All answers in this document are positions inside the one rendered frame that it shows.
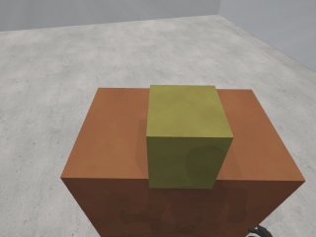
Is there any carton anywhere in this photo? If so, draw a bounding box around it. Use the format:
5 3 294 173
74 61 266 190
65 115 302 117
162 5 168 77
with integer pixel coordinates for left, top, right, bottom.
146 85 234 189

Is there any robot right hand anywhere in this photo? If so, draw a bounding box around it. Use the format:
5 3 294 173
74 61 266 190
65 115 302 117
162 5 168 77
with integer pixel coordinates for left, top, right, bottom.
248 224 273 237

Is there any pedestal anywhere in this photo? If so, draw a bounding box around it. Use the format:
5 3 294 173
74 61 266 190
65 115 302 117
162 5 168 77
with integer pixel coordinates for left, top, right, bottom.
60 88 306 237

